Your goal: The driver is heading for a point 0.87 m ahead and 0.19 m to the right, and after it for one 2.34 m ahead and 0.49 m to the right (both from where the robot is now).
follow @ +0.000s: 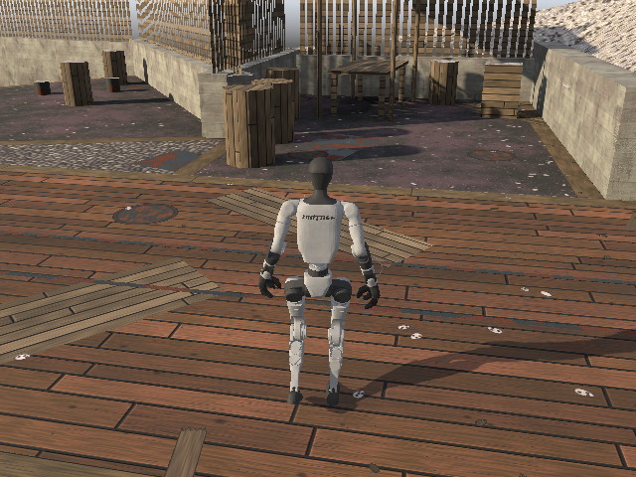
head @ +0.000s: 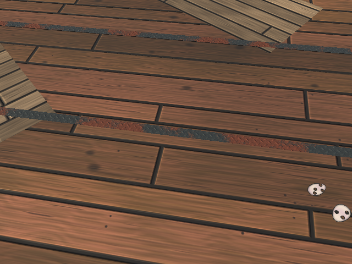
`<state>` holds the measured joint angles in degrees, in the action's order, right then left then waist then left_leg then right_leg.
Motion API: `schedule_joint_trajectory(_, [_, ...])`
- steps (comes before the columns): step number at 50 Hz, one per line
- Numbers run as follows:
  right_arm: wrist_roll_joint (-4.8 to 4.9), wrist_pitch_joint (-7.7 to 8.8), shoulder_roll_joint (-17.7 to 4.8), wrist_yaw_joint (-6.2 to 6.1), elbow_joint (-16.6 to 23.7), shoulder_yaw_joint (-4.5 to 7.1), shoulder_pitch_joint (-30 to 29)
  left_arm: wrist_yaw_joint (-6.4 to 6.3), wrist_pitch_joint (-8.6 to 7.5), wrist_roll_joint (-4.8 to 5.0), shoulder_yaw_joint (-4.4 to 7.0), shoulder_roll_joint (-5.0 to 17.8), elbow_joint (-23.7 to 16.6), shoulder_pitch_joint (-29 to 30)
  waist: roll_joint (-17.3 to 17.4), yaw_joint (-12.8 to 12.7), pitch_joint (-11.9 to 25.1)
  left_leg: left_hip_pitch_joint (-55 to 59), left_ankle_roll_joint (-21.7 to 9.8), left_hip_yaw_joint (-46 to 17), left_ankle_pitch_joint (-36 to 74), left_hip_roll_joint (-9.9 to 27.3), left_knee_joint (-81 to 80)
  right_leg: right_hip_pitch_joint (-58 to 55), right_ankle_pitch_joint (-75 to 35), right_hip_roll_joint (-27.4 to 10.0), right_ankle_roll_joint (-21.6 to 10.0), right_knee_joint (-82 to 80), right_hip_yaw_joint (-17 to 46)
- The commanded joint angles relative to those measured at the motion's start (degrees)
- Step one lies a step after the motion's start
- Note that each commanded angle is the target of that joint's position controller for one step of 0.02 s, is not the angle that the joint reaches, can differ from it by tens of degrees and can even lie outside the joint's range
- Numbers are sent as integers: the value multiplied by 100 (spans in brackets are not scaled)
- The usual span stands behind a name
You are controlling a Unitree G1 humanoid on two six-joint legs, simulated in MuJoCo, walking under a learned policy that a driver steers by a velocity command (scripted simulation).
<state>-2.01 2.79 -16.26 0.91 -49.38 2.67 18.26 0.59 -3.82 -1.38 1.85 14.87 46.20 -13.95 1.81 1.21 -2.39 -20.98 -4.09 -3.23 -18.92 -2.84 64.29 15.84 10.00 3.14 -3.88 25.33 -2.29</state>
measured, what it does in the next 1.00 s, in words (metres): walks ahead, turning right: left foot, then right foot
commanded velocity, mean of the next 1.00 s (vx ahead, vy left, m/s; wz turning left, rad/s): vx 0.50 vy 0.00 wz -0.44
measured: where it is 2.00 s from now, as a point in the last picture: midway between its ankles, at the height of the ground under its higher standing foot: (251, 156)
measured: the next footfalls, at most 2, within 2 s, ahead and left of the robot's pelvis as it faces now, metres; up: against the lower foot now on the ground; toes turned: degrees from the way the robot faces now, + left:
left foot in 0.36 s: +0.35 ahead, +0.10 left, +0.00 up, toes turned -10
right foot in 0.88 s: +0.52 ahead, -0.20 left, +0.00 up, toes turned -33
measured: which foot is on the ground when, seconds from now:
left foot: up 0.00-0.34, down 0.36-0.88, up 0.90-1.00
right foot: down 0.00-0.36, up 0.38-0.86, down 0.88-1.00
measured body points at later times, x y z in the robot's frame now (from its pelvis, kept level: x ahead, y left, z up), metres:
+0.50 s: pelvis +0.25 +0.02 +0.00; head +0.28 +0.04 +0.45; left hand +0.35 +0.29 -0.14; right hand +0.34 -0.26 -0.10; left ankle +0.31 +0.10 -0.74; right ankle +0.15 -0.08 -0.66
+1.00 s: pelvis +0.47 -0.11 -0.01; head +0.49 -0.13 +0.44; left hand +0.74 +0.03 -0.12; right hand +0.35 -0.34 -0.15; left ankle +0.41 +0.07 -0.64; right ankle +0.49 -0.18 -0.74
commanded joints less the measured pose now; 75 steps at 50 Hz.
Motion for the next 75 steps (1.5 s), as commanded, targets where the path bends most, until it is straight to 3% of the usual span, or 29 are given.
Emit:
schedule_joint_trajectory(1, [-103, -8, -324, 73, 316, 35, 174, 34, -155, 102, 124, 524, -3, -503, -710, 18, 276, -993, 171, 55, 211, 461, -128, -978, -1446, -1383, -845, -1306, 1841])
schedule_joint_trajectory(7, [-69, -17, -101, 110, 797, -137, -1275, -21, -97, 142, 205, 653, 302, -1084, -625, -235, -79, -1423, 585, 387, 1076, 599, -1798, -821, -1518, -1098, -904, -1583, 1529])
schedule_joint_trajectory(12, [41, 49, -130, 64, 1061, -196, -2062, -40, -43, 88, 277, 792, 404, -1457, -659, -483, 22, -989, 586, 412, 1498, 368, -2794, -1059, -2127, -1142, -781, -1123, 1675])
schedule_joint_trajectory(15, [69, 129, -295, 8, 1059, -143, -1821, -81, 0, 57, 336, 896, 327, -1258, -710, -271, 106, -229, 430, 290, 1130, 268, -3288, -1014, -2200, -1235, -608, -696, 1964])
schedule_joint_trajectory(17, [25, 239, -546, -92, 745, -19, -763, -53, -12, 95, 349, 892, 266, -1072, -382, 218, 569, 1361, 209, 227, 1077, 254, -3917, -626, -2329, -851, -396, 513, 1782])
schedule_joint_trajectory(18, [-108, 302, -968, -184, 678, 96, 84, -21, -49, 163, 288, 633, 76, -979, 225, 561, 1283, 2571, -87, -854, 195, 1363, -4159, 41, -1304, -461, -241, 1935, 1418])
schedule_joint_trajectory(19, [-181, 219, -1449, -227, 712, 215, 308, -42, -26, 310, 185, 111, -117, -1464, 1354, 371, 1810, 3703, -576, -3027, -593, 2784, -4691, 1634, 1881, 333, -74, 3407, 693])
schedule_joint_trajectory(20, [-70, 128, -1142, -208, 701, 202, 125, -85, 74, 130, 273, 599, -22, -1520, 931, 211, 1497, 3180, -775, -3685, -1213, 2848, -4910, 2157, 2067, 7, -124, 4120, 675])
schedule_joint_trajectory(21, [-24, 117, -629, -185, 781, 82, -248, -50, 125, 49, 307, 646, 30, -1232, 312, 92, 769, 2511, -682, -2931, -1233, 2557, -5005, 2227, 1555, -264, -132, 4280, 761])
schedule_joint_trajectory(22, [3, 147, -374, -159, 778, 25, -484, 12, 142, 32, 290, 515, 10, -990, 156, 14, 361, 1958, -578, -2124, -507, 2254, -5162, 2117, 1173, -435, -72, 4142, 719])
schedule_joint_trajectory(24, [24, 233, -226, -167, 686, -14, -505, 105, 256, -64, 303, 438, -11, -864, 480, -137, 145, 1466, -381, -1077, 630, 1848, -5351, 1867, 889, -629, 52, 3951, 615])
schedule_joint_trajectory(29, [111, 398, -342, -136, 445, 67, -123, 251, 404, -83, 278, 327, -303, -185, 316, -168, 131, 1600, -477, -50, 1943, 1800, -5564, 2346, 140, -735, 220, 3861, 516])
schedule_joint_trajectory(35, [84, 355, -415, -128, 218, 111, 204, 375, 380, -65, 142, 170, -724, 977, 294, 43, -147, 1727, -395, 932, 2406, 1652, -5572, 2306, -866, -735, 230, 2231, 116])
schedule_joint_trajectory(39, [78, 270, -601, -175, 40, 169, 547, 423, 365, -98, 105, 215, -994, 1552, 283, 197, -281, 2213, -304, 1260, 2918, 1847, -5347, 2010, -474, -616, -46, 1380, -308])
schedule_joint_trajectory(42, [66, 142, -818, -226, -65, 214, 637, 360, 362, -140, 158, 320, -1002, 1341, 414, 28, -34, 2598, -188, 1606, 5174, 1895, -4328, 1296, 388, -161, -380, 1038, -641])
schedule_joint_trajectory(44, [99, 34, -944, -237, -55, 230, 600, 254, 275, -181, 300, 523, -626, 44, 250, -568, 759, 2253, -71, 1818, 5558, 1799, -2319, -343, 405, 278, -696, 459, -633])
schedule_joint_trajectory(45, [73, 30, -798, -223, 109, 183, 601, 149, 247, -232, 465, 954, -356, -914, -274, -942, 1397, 1030, 114, 1830, 3784, 1654, -649, -1885, 950, -440, -965, 211, 482])
schedule_joint_trajectory(46, [99, 66, -40, -83, 520, 13, 816, 73, 254, -147, 580, 1575, -457, -698, -1664, -483, 1781, -1577, 441, 1541, -1327, 600, 1220, -3531, 907, -2247, -1675, -228, 3543])
schedule_joint_trajectory(47, [67, 99, -553, -83, 552, 116, 226, 18, 313, -8, 548, 1406, -505, -1002, -653, -874, 1914, -1999, 406, 431, -1030, 500, 1614, -3379, 354, -2469, -1708, -818, 4205])
schedule_joint_trajectory(49, [208, 178, -377, -67, 501, 52, 24, -48, 252, 20, 376, 835, -315, -445, -250, -433, 642, -1815, 281, 336, -28, 933, 995, -1936, -1359, -2049, -1320, -881, 2362])
schedule_joint_trajectory(52, [36, -80, -280, 3, 134, 53, 562, -33, 35, 34, 215, 426, -213, -79, -365, 37, 389, -800, 292, 231, 199, 1030, 323, -835, -2027, -1529, -869, -1301, 1193])
schedule_joint_trajectory(59, [99, -186, -164, 107, 266, 111, -415, -48, -163, 45, 201, 481, 178, -597, -467, -161, -189, -1896, 256, -12, 1481, 728, -737, -1221, -2062, -1332, -364, -1822, 182])
schedule_joint_trajectory(66, [27, -127, 84, 209, 647, -50, -1542, -199, -170, 34, 115, 430, 558, -1096, -458, -449, -432, -1850, 75, 802, 1917, 545, -2483, -2068, -3265, -1483, -235, -1663, -506])
schedule_joint_trajectory(69, [32, -135, 12, 199, 686, -32, -1388, -277, -119, 1, 128, 633, 661, -1086, -634, -265, -170, -1203, -239, 1191, 1243, 141, -2833, -2470, -5383, -1594, -122, -863, -772])
schedule_joint_trajectory(71, [13, -139, -164, 150, 520, 49, -687, -330, -47, -32, 172, 836, 658, -939, -807, 90, 258, -390, -531, 1301, 638, -190, -2892, -2512, -6544, -1687, -102, 312, -890])
schedule_joint_trajectory(72, [-11, -107, -336, 122, 345, 138, -67, -326, -7, -47, 192, 914, 613, -859, -792, 368, 605, 385, -709, 1164, 490, -296, -3131, -2225, -6203, -1701, -138, 1295, -901])
schedule_joint_trajectory(73, [-86, -69, -604, 68, 116, 270, 785, -294, -4, -4, 197, 958, 488, -616, -499, 869, 1004, 1683, -1010, 600, 567, -36, -3688, -1307, -4835, -1523, -87, 2793, -995])
schedule_joint_trajectory(74, [-105, -96, -1298, -23, 97, 476, 1036, -184, -65, 58, 74, 364, 181, -881, 771, 609, 1542, 3489, -1788, -1846, 862, 1671, -3667, 878, -149, -657, 150, 4990, -976])
schedule_joint_trajectory(75, [115, -138, -1358, 0, 160, 496, 840, -120, -120, 34, 112, 530, -51, -531, 622, 548, 1848, 3989, -2375, -4077, 893, 2261, -4524, 2332, 2037, 107, 218, 6100, 185])
Velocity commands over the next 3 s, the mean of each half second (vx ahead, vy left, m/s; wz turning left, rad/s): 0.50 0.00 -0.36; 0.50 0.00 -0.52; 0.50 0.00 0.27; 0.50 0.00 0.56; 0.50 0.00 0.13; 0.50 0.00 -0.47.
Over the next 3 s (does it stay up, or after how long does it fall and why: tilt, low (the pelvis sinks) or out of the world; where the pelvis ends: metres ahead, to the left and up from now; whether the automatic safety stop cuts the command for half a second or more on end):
stays up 1.47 -0.32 -0.02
